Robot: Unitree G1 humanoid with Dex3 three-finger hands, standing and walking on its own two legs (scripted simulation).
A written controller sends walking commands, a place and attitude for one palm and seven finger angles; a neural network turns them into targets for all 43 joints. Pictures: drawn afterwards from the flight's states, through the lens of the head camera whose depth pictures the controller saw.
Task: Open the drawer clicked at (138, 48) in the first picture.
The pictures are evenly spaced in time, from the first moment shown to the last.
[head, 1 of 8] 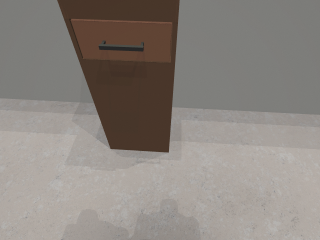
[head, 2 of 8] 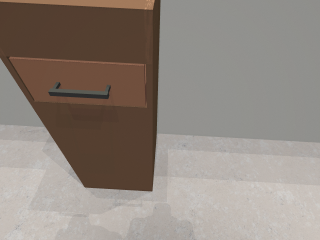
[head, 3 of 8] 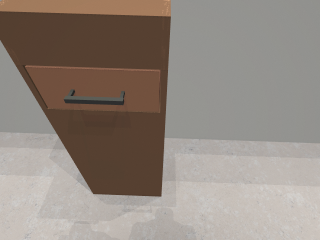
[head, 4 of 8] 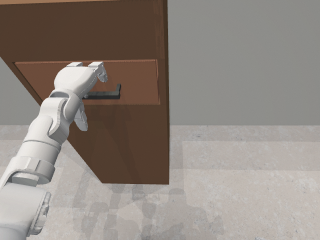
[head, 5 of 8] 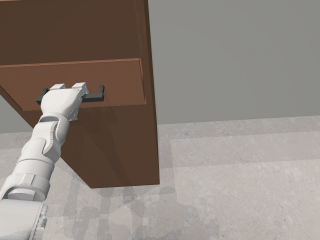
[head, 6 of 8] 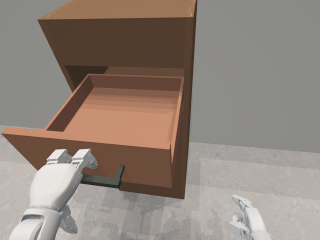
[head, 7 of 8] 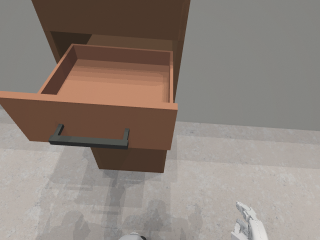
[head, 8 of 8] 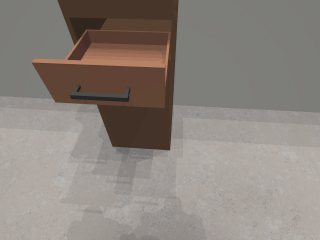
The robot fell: no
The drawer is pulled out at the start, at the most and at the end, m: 0.00 0.30 0.30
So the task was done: yes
